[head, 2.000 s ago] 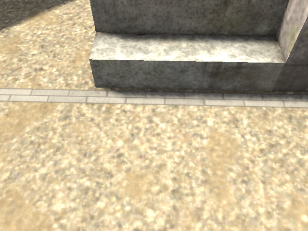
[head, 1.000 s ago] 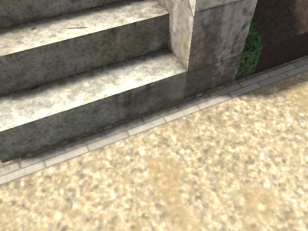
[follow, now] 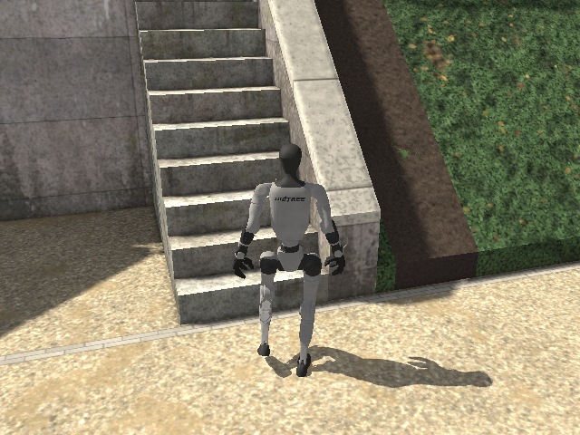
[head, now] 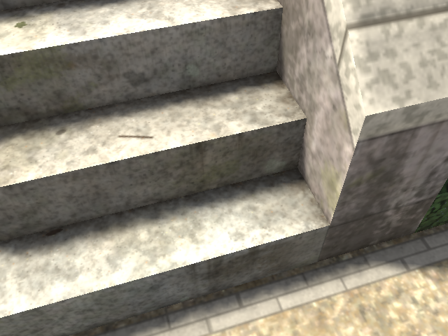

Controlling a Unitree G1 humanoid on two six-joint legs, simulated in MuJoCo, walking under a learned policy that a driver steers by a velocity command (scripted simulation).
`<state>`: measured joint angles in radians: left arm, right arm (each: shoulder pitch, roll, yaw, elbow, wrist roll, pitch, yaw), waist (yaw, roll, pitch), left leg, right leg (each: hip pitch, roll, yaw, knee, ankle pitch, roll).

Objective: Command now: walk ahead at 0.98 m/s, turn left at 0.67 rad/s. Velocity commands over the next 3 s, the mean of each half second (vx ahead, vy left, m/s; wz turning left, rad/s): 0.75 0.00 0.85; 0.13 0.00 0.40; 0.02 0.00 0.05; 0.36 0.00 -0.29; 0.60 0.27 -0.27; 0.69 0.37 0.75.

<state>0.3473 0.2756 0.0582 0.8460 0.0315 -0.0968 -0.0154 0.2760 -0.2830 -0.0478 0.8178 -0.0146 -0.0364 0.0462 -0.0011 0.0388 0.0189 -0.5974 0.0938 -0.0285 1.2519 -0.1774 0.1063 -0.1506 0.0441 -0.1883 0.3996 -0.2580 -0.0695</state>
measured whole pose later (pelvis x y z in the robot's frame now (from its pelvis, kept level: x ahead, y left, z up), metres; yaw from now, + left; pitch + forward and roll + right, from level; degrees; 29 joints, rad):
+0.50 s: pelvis +0.38 +0.03 +0.00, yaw +27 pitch +2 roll +0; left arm -0.04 0.21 -0.02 0.60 0.06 -0.04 0.03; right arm 0.37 -0.31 -0.07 0.85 -0.02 -0.03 -0.02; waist -0.08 -0.01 0.12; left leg -0.24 -0.22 -0.09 0.43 -0.18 0.17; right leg -0.80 -0.07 0.09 1.38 -0.36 0.06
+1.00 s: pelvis +0.62 +0.02 +0.16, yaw +37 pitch +1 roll +1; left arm 0.24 0.17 0.02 0.90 0.01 0.01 0.07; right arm 0.10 -0.21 -0.02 0.71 -0.01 0.00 -0.01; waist 0.00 0.06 0.07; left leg -0.74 -0.19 -0.20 1.78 -0.19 0.01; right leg -0.62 0.02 -0.07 0.96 -0.37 -0.09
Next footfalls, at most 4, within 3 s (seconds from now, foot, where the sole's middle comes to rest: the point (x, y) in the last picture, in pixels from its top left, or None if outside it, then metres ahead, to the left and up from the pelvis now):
0.26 left None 0.41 0.06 -0.77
0.76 right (225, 221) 0.76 0.03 -0.56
1.44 left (161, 244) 0.68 0.21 -0.56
2.18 right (238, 104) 1.02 0.00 -0.35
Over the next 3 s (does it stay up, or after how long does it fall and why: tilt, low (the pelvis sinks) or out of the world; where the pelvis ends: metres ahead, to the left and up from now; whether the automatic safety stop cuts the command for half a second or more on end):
stays up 1.03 0.17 0.43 its command is cut before an obstacle after 2.2 s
